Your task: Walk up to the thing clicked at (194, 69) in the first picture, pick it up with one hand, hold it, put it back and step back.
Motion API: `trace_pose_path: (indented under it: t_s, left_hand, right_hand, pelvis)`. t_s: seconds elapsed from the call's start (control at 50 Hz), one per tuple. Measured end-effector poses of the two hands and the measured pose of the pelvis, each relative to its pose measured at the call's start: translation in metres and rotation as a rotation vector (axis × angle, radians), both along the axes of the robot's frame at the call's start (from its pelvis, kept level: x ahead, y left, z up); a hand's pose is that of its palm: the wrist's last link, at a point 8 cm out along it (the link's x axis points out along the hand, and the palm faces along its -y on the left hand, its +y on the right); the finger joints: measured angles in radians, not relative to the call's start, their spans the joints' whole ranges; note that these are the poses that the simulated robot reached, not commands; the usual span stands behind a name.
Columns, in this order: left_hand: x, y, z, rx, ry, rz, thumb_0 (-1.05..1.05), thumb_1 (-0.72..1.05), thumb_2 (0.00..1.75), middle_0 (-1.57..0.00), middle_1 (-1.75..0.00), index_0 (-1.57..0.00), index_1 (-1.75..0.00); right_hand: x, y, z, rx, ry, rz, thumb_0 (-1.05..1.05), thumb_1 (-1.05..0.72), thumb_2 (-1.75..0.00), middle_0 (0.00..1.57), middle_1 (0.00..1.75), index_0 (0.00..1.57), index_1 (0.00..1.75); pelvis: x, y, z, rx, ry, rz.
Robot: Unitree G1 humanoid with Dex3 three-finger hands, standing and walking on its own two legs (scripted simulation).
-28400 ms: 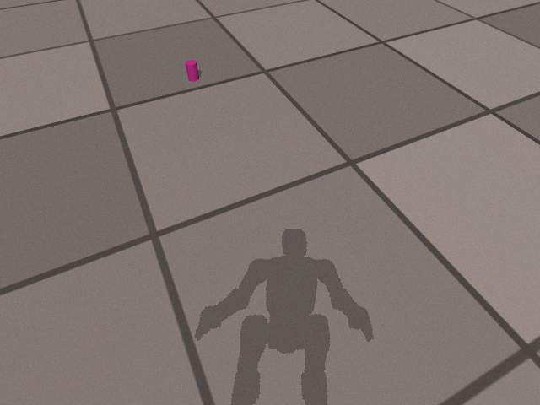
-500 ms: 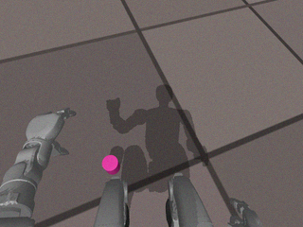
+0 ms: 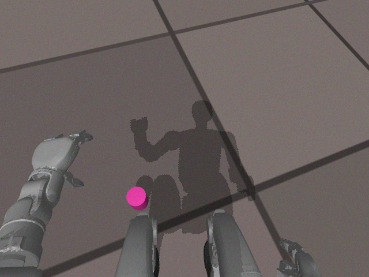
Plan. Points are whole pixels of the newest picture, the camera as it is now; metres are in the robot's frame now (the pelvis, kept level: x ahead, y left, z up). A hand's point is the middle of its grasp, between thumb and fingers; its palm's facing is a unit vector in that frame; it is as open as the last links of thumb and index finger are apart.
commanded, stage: withdraw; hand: left
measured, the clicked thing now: (138, 199) +0.37 +0.16 -0.53
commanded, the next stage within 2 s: approach in 0.30 s
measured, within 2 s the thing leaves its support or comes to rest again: neither
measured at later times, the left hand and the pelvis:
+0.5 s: hand (99, 183) +0.36 +0.24 -0.23, palm faces -0.45 +0.05 -0.89, open 13.9 cm; pelvis -0.02 -0.01 -0.07, yaw -1 degrees
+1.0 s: hand (130, 195) +0.36 +0.18 -0.44, palm faces -0.49 -0.04 -0.87, open 12.5 cm; pelvis -0.04 -0.02 -0.23, yaw -3 degrees
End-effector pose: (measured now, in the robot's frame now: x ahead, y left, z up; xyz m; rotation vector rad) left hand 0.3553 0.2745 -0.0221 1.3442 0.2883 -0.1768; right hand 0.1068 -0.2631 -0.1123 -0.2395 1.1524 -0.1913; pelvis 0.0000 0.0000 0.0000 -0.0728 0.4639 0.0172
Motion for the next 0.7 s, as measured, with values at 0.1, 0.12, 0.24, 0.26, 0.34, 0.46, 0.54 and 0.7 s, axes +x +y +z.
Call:
trace_pose_path:
  t_s: [0.1,0.12,0.24,0.26,0.34,0.46,0.54,0.7]
  left_hand:
    - [-0.001,-0.006,0.009,0.005,0.012,-0.002,0.00,-0.08,0.53,-0.41,-0.64,-0.44,-0.61]
    - [-0.001,-0.007,0.009,0.010,0.017,-0.004,0.00,-0.09,0.56,-0.40,-0.66,-0.43,-0.63]
    - [-0.002,-0.017,-0.009,0.097,0.087,-0.052,0.00,-0.20,0.70,-0.34,-0.74,-0.36,-0.73]
    - [-0.002,-0.019,-0.016,0.119,0.104,-0.066,0.00,-0.22,0.72,-0.33,-0.76,-0.35,-0.74]
    - [-0.002,-0.027,-0.054,0.194,0.162,-0.117,0.00,-0.31,0.80,-0.28,-0.82,-0.28,-0.81]
    - [0.004,-0.036,-0.123,0.235,0.172,-0.141,0.00,-0.44,0.87,-0.21,-0.89,-0.21,-0.90]
    - [0.009,-0.044,-0.167,0.227,0.148,-0.131,0.00,-0.50,0.84,-0.21,-0.91,-0.20,-0.92]
    - [0.006,-0.069,-0.240,0.190,0.151,-0.119,0.00,-0.49,0.75,-0.25,-0.89,-0.25,-0.90]
  right_hand:
    - [-0.004,0.004,0.009,0.009,-0.011,-0.012,0.00,-0.90,-0.89,0.20,0.30,0.20,0.30]
    - [-0.005,0.004,0.011,0.009,-0.013,-0.013,0.00,-0.90,-0.89,0.20,0.30,0.20,0.30]
    - [-0.013,-0.002,0.015,-0.008,-0.007,-0.017,0.00,-0.90,-0.90,0.20,0.30,0.20,0.30]
    - [-0.014,-0.004,0.013,-0.014,-0.004,-0.017,0.00,-0.90,-0.90,0.20,0.30,0.20,0.30]
    - [-0.021,-0.015,-0.002,-0.044,0.020,-0.007,0.00,-0.91,-0.90,0.20,0.30,0.20,0.30]
    - [-0.035,-0.031,-0.048,-0.081,0.078,0.017,0.00,-0.91,-0.90,0.20,0.30,0.20,0.30]
    - [-0.048,-0.035,-0.086,-0.081,0.116,0.030,0.00,-0.92,-0.90,0.20,0.30,0.20,0.30]
    - [-0.076,-0.022,-0.155,-0.033,0.170,0.030,0.00,-0.92,-0.90,0.20,0.30,0.20,0.30]
  pelvis:
    - [0.000,0.000,0.009,0.001,-0.019,0.000]
    - [-0.001,0.000,0.010,0.001,-0.022,0.000]
    - [-0.002,-0.002,0.011,0.005,-0.010,-0.002]
    - [-0.002,-0.003,0.009,0.005,-0.004,-0.003]
    - [-0.006,-0.005,-0.008,0.008,0.034,-0.006]
    - [-0.017,-0.009,-0.055,0.006,0.110,-0.015]
    - [-0.027,-0.011,-0.090,0.005,0.142,-0.020]
    - [-0.042,-0.014,-0.148,0.006,0.153,-0.029]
